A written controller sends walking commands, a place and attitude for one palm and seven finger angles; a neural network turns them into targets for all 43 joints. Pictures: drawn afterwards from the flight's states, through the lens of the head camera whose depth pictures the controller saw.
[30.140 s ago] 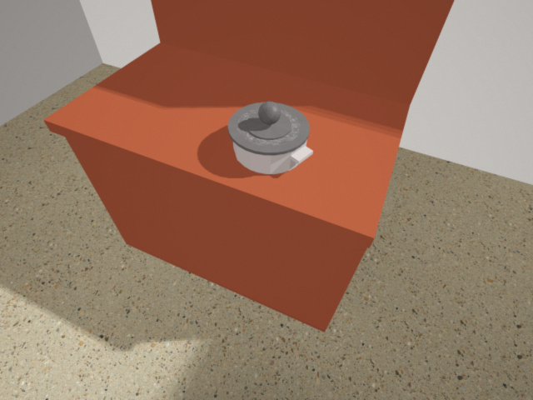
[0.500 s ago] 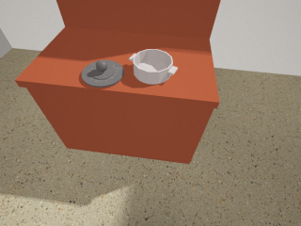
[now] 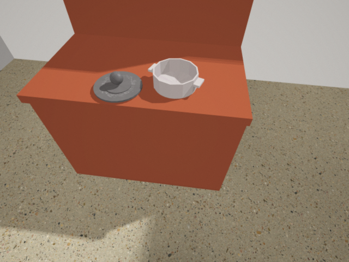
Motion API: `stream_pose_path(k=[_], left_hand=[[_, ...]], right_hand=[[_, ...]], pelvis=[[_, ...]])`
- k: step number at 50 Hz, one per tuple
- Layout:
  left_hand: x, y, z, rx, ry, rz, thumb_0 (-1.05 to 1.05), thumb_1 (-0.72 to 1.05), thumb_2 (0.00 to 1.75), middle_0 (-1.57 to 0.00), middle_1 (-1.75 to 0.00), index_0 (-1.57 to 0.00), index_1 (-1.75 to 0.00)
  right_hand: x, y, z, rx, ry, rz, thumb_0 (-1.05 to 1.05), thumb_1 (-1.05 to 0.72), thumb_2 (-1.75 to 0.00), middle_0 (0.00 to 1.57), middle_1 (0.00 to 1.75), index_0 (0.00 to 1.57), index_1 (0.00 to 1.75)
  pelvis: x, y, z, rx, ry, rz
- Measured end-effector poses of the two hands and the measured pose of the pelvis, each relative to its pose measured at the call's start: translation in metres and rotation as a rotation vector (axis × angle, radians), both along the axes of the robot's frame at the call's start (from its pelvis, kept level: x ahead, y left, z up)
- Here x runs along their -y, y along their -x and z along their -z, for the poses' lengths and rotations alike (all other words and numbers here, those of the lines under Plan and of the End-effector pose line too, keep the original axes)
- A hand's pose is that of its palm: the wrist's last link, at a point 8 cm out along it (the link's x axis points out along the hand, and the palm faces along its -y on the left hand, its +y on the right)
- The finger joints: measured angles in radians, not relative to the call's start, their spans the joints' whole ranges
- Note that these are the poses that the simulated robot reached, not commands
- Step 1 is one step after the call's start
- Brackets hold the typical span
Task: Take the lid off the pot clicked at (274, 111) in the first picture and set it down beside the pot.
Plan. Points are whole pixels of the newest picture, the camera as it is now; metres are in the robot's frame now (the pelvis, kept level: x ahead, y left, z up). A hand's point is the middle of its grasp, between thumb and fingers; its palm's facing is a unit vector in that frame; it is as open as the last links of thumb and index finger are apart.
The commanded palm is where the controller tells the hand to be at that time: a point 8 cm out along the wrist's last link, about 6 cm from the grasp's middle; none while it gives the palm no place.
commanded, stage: look to check the result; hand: left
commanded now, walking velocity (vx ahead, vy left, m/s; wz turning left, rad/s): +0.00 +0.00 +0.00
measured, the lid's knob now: (116, 77) +0.76 +0.27 -0.04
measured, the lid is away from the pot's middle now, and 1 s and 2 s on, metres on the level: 0.24 0.24 0.24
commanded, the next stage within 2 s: stand and wait in 0.08 s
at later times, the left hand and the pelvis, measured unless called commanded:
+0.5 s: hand out of the picture -0.01 +0.16 -0.18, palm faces +0.04 -0.98 -0.17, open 7.3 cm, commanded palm none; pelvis +0.00 +0.00 +0.00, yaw +0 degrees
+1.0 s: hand out of the picture -0.01 +0.16 -0.18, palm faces +0.05 -0.98 -0.18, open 7.3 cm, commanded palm none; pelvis +0.00 +0.00 +0.00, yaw +0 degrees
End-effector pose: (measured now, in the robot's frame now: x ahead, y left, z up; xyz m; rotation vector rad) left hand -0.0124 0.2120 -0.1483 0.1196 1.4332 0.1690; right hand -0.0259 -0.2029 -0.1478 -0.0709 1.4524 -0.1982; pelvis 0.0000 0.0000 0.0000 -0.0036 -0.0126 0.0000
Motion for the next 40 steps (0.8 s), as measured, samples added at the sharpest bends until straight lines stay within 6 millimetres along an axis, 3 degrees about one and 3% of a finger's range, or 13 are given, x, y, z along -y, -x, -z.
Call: stream_pose_path(k=[40], left_hand=[[0.0049,0.0043,-0.0001,-0.01,0.005,-0.005,0.01,0.92,0.9,-0.2,-0.3,-0.2,-0.3]], right_hand=[[0.0006,0.0021,-0.0002,-0.005,-0.001,0.003,0.0,-0.91,-0.9,0.2,0.3,0.2,0.3]], pelvis=[[0.0021,0.0006,-0.0004,-0.001,-0.001,0.002]])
